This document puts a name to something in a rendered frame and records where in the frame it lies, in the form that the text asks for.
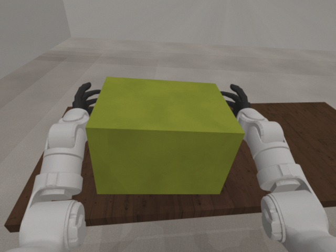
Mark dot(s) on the table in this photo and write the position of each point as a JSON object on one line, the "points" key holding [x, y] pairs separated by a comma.
{"points": [[310, 132]]}

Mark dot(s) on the robot left hand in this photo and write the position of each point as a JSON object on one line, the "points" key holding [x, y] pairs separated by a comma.
{"points": [[81, 97]]}

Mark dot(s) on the carton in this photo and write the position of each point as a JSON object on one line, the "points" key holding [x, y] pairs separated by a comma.
{"points": [[150, 136]]}

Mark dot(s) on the left robot forearm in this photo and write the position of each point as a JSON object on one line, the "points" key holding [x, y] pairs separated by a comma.
{"points": [[60, 175]]}

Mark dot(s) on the robot right hand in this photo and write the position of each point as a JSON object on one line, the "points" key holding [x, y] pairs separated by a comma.
{"points": [[241, 100]]}

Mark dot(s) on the right robot forearm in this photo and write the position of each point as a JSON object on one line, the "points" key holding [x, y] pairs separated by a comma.
{"points": [[277, 170]]}

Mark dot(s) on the right robot upper arm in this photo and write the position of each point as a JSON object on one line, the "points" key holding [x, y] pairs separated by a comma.
{"points": [[296, 220]]}

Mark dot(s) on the left robot upper arm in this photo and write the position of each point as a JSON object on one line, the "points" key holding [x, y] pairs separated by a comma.
{"points": [[54, 226]]}

